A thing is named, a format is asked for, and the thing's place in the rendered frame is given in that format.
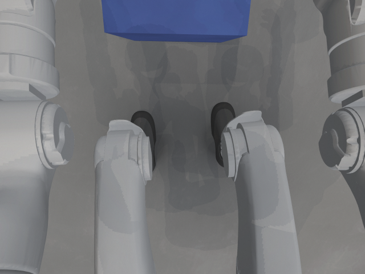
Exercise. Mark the robot left upper arm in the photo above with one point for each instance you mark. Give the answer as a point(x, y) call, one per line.
point(35, 138)

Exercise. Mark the carton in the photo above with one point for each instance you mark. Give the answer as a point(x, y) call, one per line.
point(177, 20)

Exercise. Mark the right robot forearm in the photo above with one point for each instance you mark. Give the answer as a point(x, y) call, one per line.
point(344, 27)

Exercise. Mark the left robot thigh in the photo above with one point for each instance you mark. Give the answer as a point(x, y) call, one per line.
point(121, 238)

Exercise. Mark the robot right upper arm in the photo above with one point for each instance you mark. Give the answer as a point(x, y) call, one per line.
point(342, 147)

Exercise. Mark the left robot forearm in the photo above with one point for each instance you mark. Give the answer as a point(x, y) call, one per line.
point(27, 56)

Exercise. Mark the robot right foot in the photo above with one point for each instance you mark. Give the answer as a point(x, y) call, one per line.
point(222, 114)

